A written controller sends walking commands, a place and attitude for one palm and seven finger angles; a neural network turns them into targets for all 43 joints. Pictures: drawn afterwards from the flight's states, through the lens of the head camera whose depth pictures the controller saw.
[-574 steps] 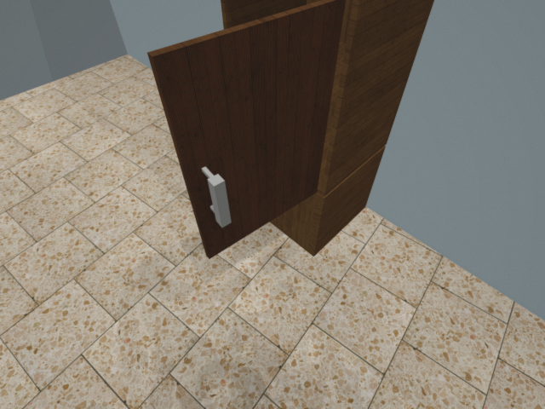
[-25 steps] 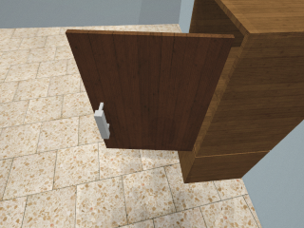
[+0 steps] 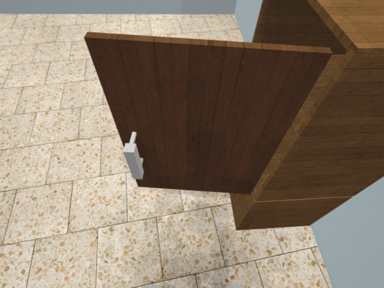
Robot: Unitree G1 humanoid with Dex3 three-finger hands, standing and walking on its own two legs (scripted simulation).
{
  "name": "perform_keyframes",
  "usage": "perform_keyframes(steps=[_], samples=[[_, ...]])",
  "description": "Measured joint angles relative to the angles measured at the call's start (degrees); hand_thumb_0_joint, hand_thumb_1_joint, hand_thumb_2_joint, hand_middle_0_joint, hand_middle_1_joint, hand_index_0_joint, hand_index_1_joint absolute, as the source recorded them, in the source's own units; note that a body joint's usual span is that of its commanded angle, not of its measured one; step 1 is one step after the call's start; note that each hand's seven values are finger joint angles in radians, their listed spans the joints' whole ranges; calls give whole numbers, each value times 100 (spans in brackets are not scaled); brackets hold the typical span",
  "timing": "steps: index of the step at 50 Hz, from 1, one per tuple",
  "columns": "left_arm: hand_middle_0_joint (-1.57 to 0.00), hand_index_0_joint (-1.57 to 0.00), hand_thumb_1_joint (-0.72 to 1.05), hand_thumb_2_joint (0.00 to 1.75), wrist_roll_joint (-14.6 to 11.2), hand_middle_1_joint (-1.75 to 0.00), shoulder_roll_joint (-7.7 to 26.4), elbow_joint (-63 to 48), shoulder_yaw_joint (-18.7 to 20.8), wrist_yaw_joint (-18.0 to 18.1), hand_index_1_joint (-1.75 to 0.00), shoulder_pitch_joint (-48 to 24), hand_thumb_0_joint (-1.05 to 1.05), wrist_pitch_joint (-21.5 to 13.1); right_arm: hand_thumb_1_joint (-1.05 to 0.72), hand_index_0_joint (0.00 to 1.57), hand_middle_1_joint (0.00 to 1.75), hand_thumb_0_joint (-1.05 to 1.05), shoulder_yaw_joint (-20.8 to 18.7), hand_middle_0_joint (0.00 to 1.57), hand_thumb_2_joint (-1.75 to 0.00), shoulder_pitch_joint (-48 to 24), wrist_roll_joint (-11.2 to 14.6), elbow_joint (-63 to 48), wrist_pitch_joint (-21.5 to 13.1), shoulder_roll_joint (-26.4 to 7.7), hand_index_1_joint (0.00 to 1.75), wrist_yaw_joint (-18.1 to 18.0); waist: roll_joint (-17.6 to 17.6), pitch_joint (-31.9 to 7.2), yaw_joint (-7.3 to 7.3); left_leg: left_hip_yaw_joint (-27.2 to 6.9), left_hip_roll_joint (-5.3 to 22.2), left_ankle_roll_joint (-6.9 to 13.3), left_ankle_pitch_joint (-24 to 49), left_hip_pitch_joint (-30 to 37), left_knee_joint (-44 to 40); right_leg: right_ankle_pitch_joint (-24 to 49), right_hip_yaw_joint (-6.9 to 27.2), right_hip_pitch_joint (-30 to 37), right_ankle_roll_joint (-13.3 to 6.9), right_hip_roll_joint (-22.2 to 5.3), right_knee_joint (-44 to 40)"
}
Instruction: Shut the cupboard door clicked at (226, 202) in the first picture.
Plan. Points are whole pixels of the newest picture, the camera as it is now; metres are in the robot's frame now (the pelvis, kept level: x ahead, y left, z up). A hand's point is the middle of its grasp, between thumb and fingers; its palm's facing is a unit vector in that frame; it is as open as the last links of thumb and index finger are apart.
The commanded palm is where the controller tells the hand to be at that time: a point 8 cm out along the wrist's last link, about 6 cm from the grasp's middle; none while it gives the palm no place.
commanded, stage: come to a stop and stand still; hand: left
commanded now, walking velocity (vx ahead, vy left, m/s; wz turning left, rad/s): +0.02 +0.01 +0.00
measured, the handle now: (136, 155) +0.44 +0.19 -0.08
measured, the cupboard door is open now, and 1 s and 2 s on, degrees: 83 83 83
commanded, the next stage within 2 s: look again from close up in 0.46 s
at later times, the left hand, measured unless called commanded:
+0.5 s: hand out of the picture +0.03 +0.15 -0.17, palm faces +0.03 -0.98 -0.22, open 7.3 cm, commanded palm none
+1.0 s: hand out of the picture +0.03 +0.15 -0.18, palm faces +0.04 -0.98 -0.20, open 7.3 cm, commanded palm none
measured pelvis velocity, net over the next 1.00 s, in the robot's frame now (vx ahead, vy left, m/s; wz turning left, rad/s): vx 0.02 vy -0.03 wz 0.03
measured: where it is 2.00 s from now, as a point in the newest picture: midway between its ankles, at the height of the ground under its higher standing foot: outside the picture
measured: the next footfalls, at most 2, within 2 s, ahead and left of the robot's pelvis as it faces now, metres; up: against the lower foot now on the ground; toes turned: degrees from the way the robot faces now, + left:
right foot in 0.10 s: +0.03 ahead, -0.15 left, +0.00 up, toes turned -1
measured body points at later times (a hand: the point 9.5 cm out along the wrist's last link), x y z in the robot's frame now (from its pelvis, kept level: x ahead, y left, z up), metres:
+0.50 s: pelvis -0.02 -0.04 -0.01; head -0.01 -0.04 +0.44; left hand +0.02 +0.20 -0.16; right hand -0.01 -0.26 -0.17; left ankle +0.03 +0.10 -0.74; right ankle -0.01 -0.15 -0.74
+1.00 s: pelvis +0.02 -0.03 +0.00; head +0.04 -0.02 +0.45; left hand +0.03 +0.20 -0.16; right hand +0.07 -0.26 -0.15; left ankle +0.03 +0.10 -0.74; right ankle -0.01 -0.15 -0.74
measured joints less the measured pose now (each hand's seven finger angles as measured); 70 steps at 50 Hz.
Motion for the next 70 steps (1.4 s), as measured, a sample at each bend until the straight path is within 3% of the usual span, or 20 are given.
perform_keyframes(steps=[2, 5, 7, 9, 13, 20, 29, 41, 59, 60, 61, 63, 66, 70], samples=[[-20, -20, 91, 90, 1, -30, -1, -85, 24, -10, -30, -33, 0, -10, -91, 20, 30, 0, -32, 20, -90, -35, -11, -23, 41, -55, 30, 4, 83, 5, 0, -32, 45, -56, 44, -42, 9, 132, -12, 26, -25, 29, -208], [-20, -20, 91, 90, 21, -30, 64, -269, -33, 35, -30, 123, 0, -173, -90, 20, 30, 0, -49, 20, -90, 58, 68, -83, 97, -129, 30, 99, 16, -204, 68, 10, 26, -165, -140, -329, 441, 1059, 103, 349, -89, -103, -1508], [-20, -20, 91, 90, 64, -30, 2, -260, -111, 77, -30, 160, 0, -234, -90, 20, 30, 0, -79, 20, -90, 122, 49, -207, 148, -255, 30, 198, 198, -247, 28, -177, 94, -211, -634, -560, 1013, 976, 29, 259, -81, 13, -1274], [-20, -20, 91, 90, 71, -30, -83, -231, -198, 64, -30, 218, 0, -282, -90, 20, 30, 0, -95, 20, -90, 223, 34, -272, 166, -341, 30, 248, 359, -292, -73, -405, 88, -190, -682, -573, 1215, 821, -78, 301, -74, 90, -1097], [-20, -20, 91, 90, 51, -30, -114, -176, -262, 46, -30, 259, 0, -243, -91, 20, 30, 0, -12, 20, -90, 535, 23, -267, 96, -261, 30, 275, 164, -446, -165, -412, -25, -254, -338, -306, 986, 669, -73, 414, -81, -14, -925], [-20, -20, 91, 90, 20, -30, -164, -220, -312, -38, -30, 251, 0, -273, -91, 20, 30, 0, 166, 20, -90, 953, -30, -68, 110, -93, 30, 292, 75, -581, -142, -436, -79, -246, -105, -277, 477, 895, -93, 370, -135, -44, -1269], [-20, -20, 91, 90, -15, -30, -94, 122, -276, -46, -30, 365, 0, -287, -91, 20, 30, 0, 246, 20, -90, 1243, -3, 350, 23, 46, 30, 251, -20, -445, -140, -454, -66, -317, 12, -212, 208, 972, -111, 429, -133, -27, -1517], [-20, -20, 91, 90, -26, -30, -105, 572, -291, -32, -30, 293, 0, -367, -90, 20, 30, 0, 281, 20, -90, 838, 60, 675, -121, 73, 30, 172, -93, -330, -21, -443, -79, -294, -58, 93, -12, 974, -108, 789, -93, -35, -1859], [-20, -20, 91, 90, 15, -30, 20, 646, -285, 12, -30, 43, 0, -432, -91, 20, 30, 0, 264, 20, -90, 179, 70, 633, -154, -167, 30, 160, -77, -434, 67, -410, -104, -259, -163, 345, -148, 942, -86, 1110, -28, -61, -2152], [-20, -20, 91, 90, -139, -30, -17, -338, 62, -49, -30, 322, 1, -96, -90, 20, 30, 0, 277, 20, -90, 237, 97, 412, -278, -175, 30, 95, -77, -335, 65, -400, -85, -259, -226, 308, -9, 918, -77, 1073, -27, -46, -2036], [-20, -21, 91, 90, -341, -30, 15, -1464, 148, 11, -30, 677, 1, -106, -90, 20, 30, 0, 309, 20, -90, 379, 186, 132, -554, -179, 30, -39, -115, -310, 87, -374, -95, -256, -294, 243, 116, 843, -80, 910, -44, -70, -1738], [-21, -21, 91, 90, -701, -31, 70, -3323, 105, 162, -31, 1253, 2, -415, -90, 20, 30, 1, 269, 20, -90, 672, 279, -362, -1145, -203, 30, -145, -138, -478, 47, -369, -167, -255, -395, 82, 312, 666, -154, 600, -93, -175, -1197], [-22, -22, 91, 90, -935, -33, -39, -4433, 305, -38, -33, 1180, 1, -1279, -90, 20, 30, 1, 100, 20, -90, 793, 214, -980, -1639, -279, 30, -13, -33, -899, -116, -487, -234, -257, -596, -646, 936, 319, -242, 88, -62, -244, -850], [-26, -27, 91, 90, -1357, -38, -167, -4434, 692, -1160, -38, 799, 1, -2938, -90, 20, 30, 1, -64, 20, -90, 377, 133, -1577, -1759, -301, 30, 217, -82, -1298, -132, -414, -114, -315, -963, -2040, 2108, -23, -127, -1397, -108, -164, 413]])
